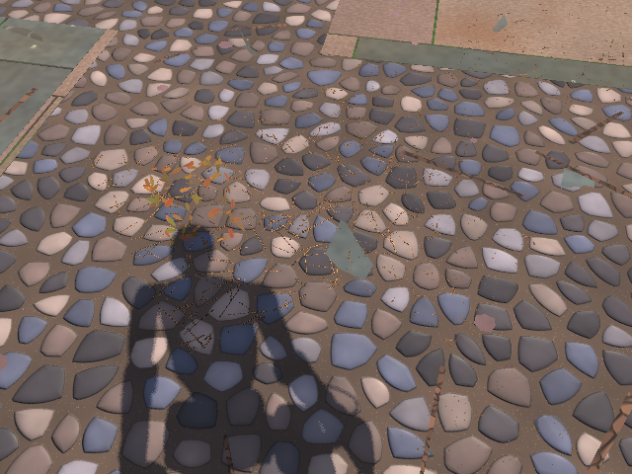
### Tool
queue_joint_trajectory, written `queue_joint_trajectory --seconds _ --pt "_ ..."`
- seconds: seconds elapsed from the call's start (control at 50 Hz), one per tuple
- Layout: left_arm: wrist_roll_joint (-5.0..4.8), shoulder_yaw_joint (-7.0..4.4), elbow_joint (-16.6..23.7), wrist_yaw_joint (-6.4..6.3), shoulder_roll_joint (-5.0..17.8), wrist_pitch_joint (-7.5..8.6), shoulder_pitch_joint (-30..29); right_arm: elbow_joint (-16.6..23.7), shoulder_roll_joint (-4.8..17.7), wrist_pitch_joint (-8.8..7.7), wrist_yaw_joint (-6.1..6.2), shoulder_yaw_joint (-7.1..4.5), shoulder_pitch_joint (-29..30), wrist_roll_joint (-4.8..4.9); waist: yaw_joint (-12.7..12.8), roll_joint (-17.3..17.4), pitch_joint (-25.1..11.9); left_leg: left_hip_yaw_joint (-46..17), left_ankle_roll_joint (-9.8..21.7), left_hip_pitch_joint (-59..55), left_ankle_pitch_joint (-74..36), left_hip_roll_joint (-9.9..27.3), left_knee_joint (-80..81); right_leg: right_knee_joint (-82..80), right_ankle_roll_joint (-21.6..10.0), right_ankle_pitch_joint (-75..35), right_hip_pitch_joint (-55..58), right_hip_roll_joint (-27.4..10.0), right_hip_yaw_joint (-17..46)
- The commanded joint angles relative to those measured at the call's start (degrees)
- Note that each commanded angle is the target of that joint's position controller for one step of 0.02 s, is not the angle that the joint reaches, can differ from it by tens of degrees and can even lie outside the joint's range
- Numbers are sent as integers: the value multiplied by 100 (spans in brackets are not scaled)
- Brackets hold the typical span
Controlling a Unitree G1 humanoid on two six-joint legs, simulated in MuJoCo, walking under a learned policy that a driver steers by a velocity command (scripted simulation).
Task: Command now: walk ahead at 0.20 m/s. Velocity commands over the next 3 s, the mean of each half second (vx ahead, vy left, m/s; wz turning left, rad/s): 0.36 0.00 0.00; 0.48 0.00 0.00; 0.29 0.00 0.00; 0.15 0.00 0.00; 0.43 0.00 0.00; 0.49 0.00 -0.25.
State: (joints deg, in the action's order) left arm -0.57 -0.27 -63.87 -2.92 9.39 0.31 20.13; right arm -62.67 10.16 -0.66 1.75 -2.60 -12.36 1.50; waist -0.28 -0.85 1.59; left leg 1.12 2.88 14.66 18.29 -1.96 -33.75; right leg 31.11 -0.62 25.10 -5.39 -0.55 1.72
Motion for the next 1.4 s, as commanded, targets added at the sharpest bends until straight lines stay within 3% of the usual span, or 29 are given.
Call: queue_joint_trajectory --seconds 0.02,0.06,0.1,0.16,0.18,0.2,0.22,0.26,0.32,0.42,0.52,0.58,0.62,0.64,0.66,0.68,0.7,0.74,0.8,0.88,1.0,1.12,1.18,1.2,1.22,1.24,1.26,1.3,1.4 --pt "-51 -19 254 5 169 203 188 36 906 -152 -3 -200 -664 55 -204 865 828 -2097 928 -189 3122 1262 1785 532 -323 724 -1875 223 -418" --pt "-72 -46 372 73 177 359 57 54 1087 -279 -31 -249 -817 -32 -185 1018 799 -3336 1351 173 3287 1951 2377 1359 -468 430 -1806 92 -262" --pt "-102 -102 350 142 209 457 287 295 1077 -380 -56 -227 -249 -38 150 930 673 -3214 1268 592 2789 2038 2425 1505 -649 543 -1490 -121 -59" --pt "10 -223 -178 144 293 494 1506 725 771 -307 -72 -142 843 120 841 206 567 -799 332 2093 1313 660 888 -782 -748 -284 890 -59 -38" --pt "13 -373 -291 152 813 500 2214 831 412 -339 -101 -43 854 94 956 -1193 205 137 -10 2579 693 76 -1192 -1882 -1048 714 1399 -1259 1856" --pt "60 -444 -163 224 1281 580 2199 1009 464 -438 -93 -46 910 112 879 -1750 583 -77 57 3468 1198 -18 -2249 -2547 -1591 1377 1142 -2138 3684" --pt "96 -344 -11 225 940 673 1708 978 585 -510 -107 -57 850 171 586 -1005 925 -490 158 3760 817 341 -2966 -2560 -1615 1328 884 -2200 3699" --pt "-15 -246 199 299 645 727 1110 776 677 -580 -161 -88 394 87 226 -372 796 -476 226 3846 -198 627 -3165 -2435 -1181 -90 1071 -1708 2417" --pt "53 -135 220 320 367 599 1261 794 619 -563 -236 -130 597 -8 258 -414 509 -181 95 3418 -918 777 -2671 -2381 -826 -2180 1093 -1223 1111" --pt "119 -148 328 186 699 509 1487 1305 283 -487 -308 41 1832 3 504 -410 717 180 -102 2939 -1730 578 -1088 -2560 -819 -2972 535 -1001 473" --pt "13 -232 294 178 887 534 1602 1660 477 -522 -421 89 2483 71 503 -550 929 239 64 2550 -1873 461 -100 -2592 -866 -3185 826 -1268 293" --pt "17 -312 339 178 1054 495 1363 1733 741 -589 -471 -3 2220 48 122 -708 503 354 330 1731 -1502 208 192 -1857 -727 -5262 1269 -1402 104" --pt "76 -348 407 180 1126 416 1113 1331 1184 -578 -395 -247 690 75 -677 -887 -499 523 606 -211 -1455 -152 295 -134 -536 -7010 1077 -1196 -110" --pt "121 -317 557 203 1101 426 900 1023 1472 -535 -326 -368 -496 51 -1164 -722 -1214 -221 865 -2133 -1469 495 131 1375 -376 -5951 -219 -1002 -119" --pt "97 -101 645 295 248 528 1540 867 1981 -506 -299 -478 -1310 -139 -826 917 -2360 -3088 1811 -4368 -287 2192 548 3909 7 -1953 -2516 102 -133" --pt "-44 -107 528 343 289 729 1452 778 1552 -499 -326 -334 -1227 -163 -829 1227 -2671 -4660 1878 -4160 155 2516 1677 4990 -144 482 -3132 370 828" --pt "-230 -243 772 344 731 804 828 838 1221 -536 -355 -229 -535 -93 -613 1082 -1472 -3768 1538 -3138 90 2288 1861 5267 -265 212 -3672 8 687" --pt "-193 -326 943 224 852 767 171 1010 715 -611 -434 -66 438 -118 -145 162 -485 -2115 1177 -1071 -1017 1856 2169 4748 -329 -750 -3177 -557 324" --pt "-116 -368 905 149 505 493 493 835 594 -660 -455 -13 414 -179 258 472 -202 -1143 1041 83 -1268 1362 2602 4057 -354 -1052 -2430 -843 280" --pt "2 -441 1315 129 719 446 -446 632 945 -655 -278 -44 -118 -185 173 404 193 -877 1156 24 -1621 1353 2856 2993 -100 -1918 -3312 -989 182" --pt "-27 -347 1708 278 591 529 -1824 531 1162 -561 -151 -65 -875 -93 -273 319 272 -543 898 -746 -1778 1265 2809 799 -14 -3160 -3379 -665 -122" --pt "-70 -303 2052 502 716 624 -2479 365 1255 -396 -114 -133 -1248 -56 -345 412 422 -581 761 -1807 -2416 1662 2091 -132 -229 -2372 -3297 -416 -180" --pt "52 -554 1584 496 1255 704 -807 459 1205 -293 -90 -105 -988 -101 507 509 -693 -195 314 -1598 -4804 1112 15 -512 -601 -3099 -851 32 -485" --pt "195 -648 1380 448 1737 713 164 650 1008 -321 -85 -7 -1005 -208 728 -148 -1642 56 35 -335 -2970 686 -1781 -99 -986 -5215 1037 -1107 628" --pt "219 -659 1283 476 1996 659 325 469 188 -414 -160 230 -2044 -177 294 -1716 -2629 -124 -310 1665 1763 -316 -3798 -300 -2121 -6327 2965 -2600 2816" --pt "131 -547 1333 489 1471 604 382 310 874 -493 -173 68 -1893 -71 539 -891 -2837 -1075 -267 1772 1922 -141 -4383 -520 -1976 -5909 2627 -2348 2930" --pt "77 -458 1430 468 1271 594 -239 513 1079 -509 -163 -6 -1285 59 397 -729 -1912 -877 -237 2135 1592 136 -4349 -609 -1699 -5972 1824 -2113 1968" --pt "73 -331 1541 451 950 589 -1089 623 1007 -404 -53 -51 -711 -45 68 -87 -1016 -551 -336 1842 918 616 -3635 -1060 -1409 -5708 294 -1623 1074" --pt "275 -279 1320 411 946 598 -1400 586 520 -84 53 4 -889 -136 -394 -462 -874 -347 -453 411 194 678 -1729 -1484 -1377 -5812 -1143 -1172 123"
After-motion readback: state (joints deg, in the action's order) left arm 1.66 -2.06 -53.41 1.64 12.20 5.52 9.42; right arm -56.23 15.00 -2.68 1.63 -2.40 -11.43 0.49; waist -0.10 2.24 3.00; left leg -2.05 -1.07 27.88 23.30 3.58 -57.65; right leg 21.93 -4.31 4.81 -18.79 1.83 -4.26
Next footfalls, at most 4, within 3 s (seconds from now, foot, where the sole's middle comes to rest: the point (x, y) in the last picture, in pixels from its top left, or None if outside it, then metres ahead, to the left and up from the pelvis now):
0.64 left None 0.39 0.10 -0.77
1.18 right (389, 390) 0.70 -0.14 -0.77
1.58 left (286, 390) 0.70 0.09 -0.77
2.46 left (288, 262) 1.08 0.09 -0.77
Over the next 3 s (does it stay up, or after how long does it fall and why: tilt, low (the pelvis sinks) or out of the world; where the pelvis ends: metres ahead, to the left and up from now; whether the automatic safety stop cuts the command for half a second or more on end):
stays up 1.16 -0.02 0.01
